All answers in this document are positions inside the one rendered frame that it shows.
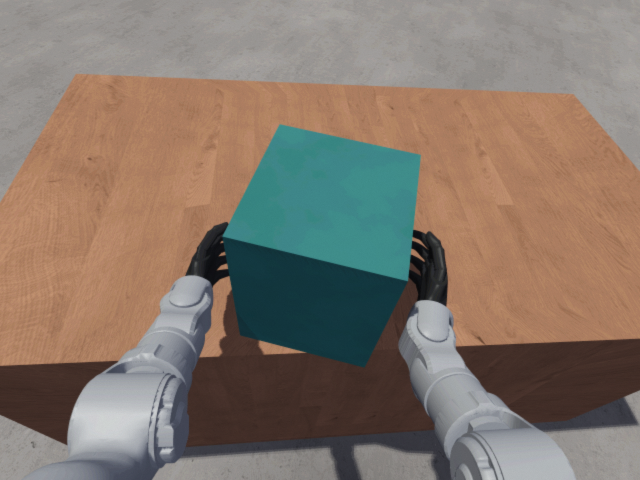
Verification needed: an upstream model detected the left robot hand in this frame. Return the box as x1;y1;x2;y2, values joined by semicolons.
185;222;229;288

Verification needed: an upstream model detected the pedestal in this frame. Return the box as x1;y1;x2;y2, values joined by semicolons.
0;74;640;447

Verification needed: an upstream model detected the carton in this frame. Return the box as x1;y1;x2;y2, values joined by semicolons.
222;124;421;368

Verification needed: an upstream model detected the robot left forearm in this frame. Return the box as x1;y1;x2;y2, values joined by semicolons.
67;275;213;454

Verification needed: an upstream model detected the left robot upper arm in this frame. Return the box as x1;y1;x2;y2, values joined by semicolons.
21;373;189;480

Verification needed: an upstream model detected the right robot hand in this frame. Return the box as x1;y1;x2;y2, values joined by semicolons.
409;230;448;306

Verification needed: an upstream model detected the robot right forearm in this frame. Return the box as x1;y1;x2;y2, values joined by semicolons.
398;300;576;480

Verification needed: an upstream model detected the right robot upper arm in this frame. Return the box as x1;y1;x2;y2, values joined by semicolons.
450;428;575;480

